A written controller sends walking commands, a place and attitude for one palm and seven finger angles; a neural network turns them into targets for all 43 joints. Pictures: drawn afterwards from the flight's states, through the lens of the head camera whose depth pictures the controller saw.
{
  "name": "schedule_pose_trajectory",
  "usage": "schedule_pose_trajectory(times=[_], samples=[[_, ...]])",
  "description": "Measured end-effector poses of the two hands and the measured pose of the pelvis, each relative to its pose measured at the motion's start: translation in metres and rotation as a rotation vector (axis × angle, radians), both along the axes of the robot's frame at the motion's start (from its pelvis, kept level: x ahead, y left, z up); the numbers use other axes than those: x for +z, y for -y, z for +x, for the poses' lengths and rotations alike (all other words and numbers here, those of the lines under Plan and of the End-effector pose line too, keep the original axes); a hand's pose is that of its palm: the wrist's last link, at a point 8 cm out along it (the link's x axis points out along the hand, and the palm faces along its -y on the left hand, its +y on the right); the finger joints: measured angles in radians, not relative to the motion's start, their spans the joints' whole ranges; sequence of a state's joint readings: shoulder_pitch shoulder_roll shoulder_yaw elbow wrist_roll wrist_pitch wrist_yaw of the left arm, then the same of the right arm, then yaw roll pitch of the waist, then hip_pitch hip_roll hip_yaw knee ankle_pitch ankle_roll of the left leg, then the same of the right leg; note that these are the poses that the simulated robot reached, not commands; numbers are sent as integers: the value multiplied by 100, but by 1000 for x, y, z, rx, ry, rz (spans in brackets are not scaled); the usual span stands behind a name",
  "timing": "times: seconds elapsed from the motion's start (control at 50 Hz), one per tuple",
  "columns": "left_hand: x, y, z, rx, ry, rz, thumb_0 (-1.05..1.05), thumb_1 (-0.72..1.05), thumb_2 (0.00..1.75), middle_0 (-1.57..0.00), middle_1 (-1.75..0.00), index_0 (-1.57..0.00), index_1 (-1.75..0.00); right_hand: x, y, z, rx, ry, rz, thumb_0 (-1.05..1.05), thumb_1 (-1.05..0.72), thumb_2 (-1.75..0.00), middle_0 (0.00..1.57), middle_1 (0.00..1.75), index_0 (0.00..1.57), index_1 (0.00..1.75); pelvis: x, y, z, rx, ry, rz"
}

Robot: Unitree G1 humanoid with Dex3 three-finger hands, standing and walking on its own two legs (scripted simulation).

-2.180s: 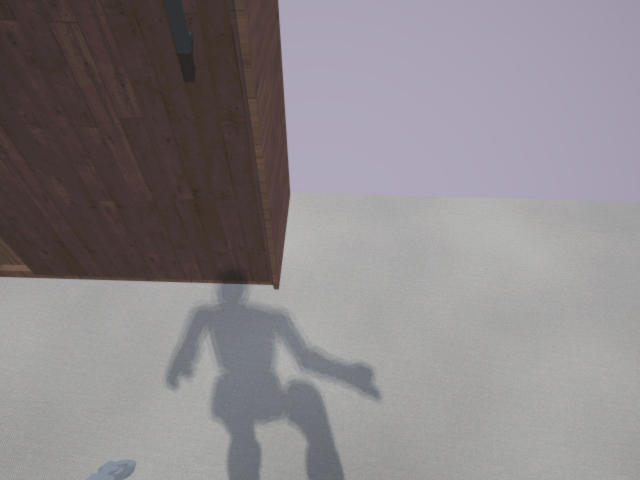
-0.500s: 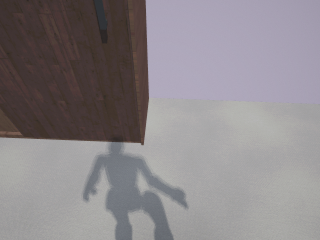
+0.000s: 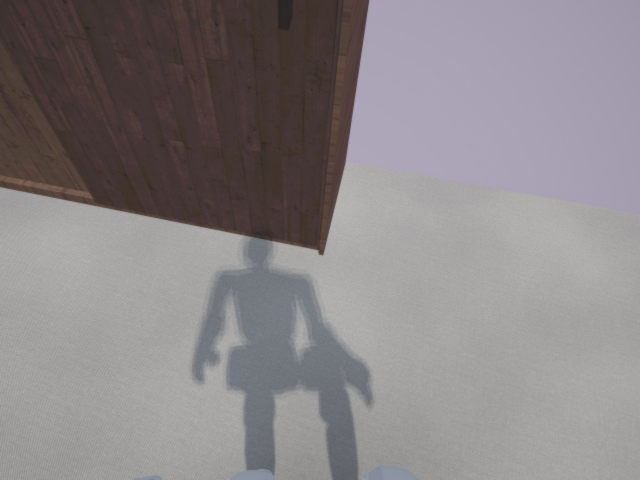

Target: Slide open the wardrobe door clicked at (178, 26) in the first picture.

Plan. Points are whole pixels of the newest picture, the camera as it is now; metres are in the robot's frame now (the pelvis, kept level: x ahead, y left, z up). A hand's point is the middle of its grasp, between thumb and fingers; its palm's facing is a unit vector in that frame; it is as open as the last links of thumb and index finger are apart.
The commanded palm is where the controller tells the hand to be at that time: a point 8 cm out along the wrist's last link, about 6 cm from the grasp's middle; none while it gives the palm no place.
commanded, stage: walk to a spot facing it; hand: right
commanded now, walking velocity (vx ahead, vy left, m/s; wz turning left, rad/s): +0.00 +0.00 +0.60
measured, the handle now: out of the picture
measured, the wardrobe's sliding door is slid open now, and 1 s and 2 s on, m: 0.00 0.00 0.00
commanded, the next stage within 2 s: none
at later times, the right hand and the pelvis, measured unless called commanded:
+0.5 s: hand out of the picture +0.10 -0.27 -0.15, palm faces -0.22 +0.95 -0.22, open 7.4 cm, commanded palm none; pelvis -0.03 -0.07 +0.02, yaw +17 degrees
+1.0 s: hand (416, 475) +0.15 -0.13 -0.13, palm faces -0.60 +0.76 -0.24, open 7.4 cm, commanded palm none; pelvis -0.06 -0.05 +0.01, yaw +37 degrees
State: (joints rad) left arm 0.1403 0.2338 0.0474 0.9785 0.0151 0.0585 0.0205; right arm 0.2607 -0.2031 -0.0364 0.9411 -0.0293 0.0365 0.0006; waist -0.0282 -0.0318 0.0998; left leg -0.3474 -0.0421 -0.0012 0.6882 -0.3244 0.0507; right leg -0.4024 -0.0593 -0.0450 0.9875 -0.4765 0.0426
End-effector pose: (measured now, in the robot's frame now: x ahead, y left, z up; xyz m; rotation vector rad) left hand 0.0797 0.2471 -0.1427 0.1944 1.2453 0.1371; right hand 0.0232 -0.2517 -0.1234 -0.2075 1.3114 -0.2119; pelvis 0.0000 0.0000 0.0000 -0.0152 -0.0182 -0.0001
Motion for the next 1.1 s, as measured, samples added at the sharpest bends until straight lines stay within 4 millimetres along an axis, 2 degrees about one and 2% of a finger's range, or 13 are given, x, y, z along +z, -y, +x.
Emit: schedule_pose_trajectory(times=[0.08,0.16,0.26,0.36,0.4,0.48,0.58,0.64,0.72,0.82,0.92,1.0,1.1], samples=[[13,-3,-11,36,3,3,0,91,90,-20,-29,-20,-30,6,-11,-3,20,-25,29,0,-91,-89,21,30,20,30,11,0,-5,38,-17,2],[25,-4,-19,81,26,26,0,91,90,-20,-29,-20,-30,8,-10,2,57,-25,44,0,-91,-89,21,30,20,30,17,5,-8,84,-32,-2],[37,0,-27,133,71,65,0,91,90,-20,-29,-20,-30,6,8,18,111,2,47,0,-90,-89,21,30,20,30,18,20,-14,143,-39,5],[48,18,-41,185,135,113,0,91,90,-20,-29,-20,-30,-5,40,41,178,36,48,0,-91,-89,21,30,20,30,12,46,-23,206,-48,23],[52,28,-54,209,152,133,0,91,90,-20,-29,-20,-30,-10,52,53,205,49,50,0,-91,-89,21,30,20,30,10,57,-27,231,-42,20],[61,48,-90,263,118,143,0,91,90,-20,-29,-20,-30,-2,67,78,274,74,53,0,-91,-90,20,30,20,30,18,71,-30,287,-26,43],[62,69,-131,352,72,131,0,91,90,-20,-29,-20,-30,6,71,100,353,91,60,0,-91,-90,20,30,19,30,24,82,-32,361,-17,63],[58,82,-159,419,44,114,0,91,90,-20,-30,-20,-30,7,62,111,408,80,67,0,-91,-90,20,30,19,30,25,86,-34,405,-15,66],[50,96,-200,514,-16,84,0,91,90,-20,-30,-20,-30,7,36,127,495,73,82,0,-91,-90,20,30,19,30,23,86,-39,464,-18,60],[36,107,-256,635,-98,38,0,91,90,-20,-30,-20,-30,10,-13,147,621,104,100,0,-91,-90,20,30,19,30,19,77,-50,539,-28,45],[11,106,-305,731,-153,-7,0,91,90,-20,-30,-20,-30,11,-64,160,739,190,93,0,-91,-90,20,30,19,30,3,61,-63,607,-33,27],[13,99,-313,761,-161,-14,0,91,90,-20,-29,-20,-30,20,-78,153,760,203,94,0,-91,-89,21,30,20,30,9,55,-64,647,-19,26],[26,79,-287,777,-45,12,1,91,90,-20,-29,-20,-30,22,-72,141,780,143,89,0,-91,-89,21,30,20,30,19,48,-54,701,-15,15]])
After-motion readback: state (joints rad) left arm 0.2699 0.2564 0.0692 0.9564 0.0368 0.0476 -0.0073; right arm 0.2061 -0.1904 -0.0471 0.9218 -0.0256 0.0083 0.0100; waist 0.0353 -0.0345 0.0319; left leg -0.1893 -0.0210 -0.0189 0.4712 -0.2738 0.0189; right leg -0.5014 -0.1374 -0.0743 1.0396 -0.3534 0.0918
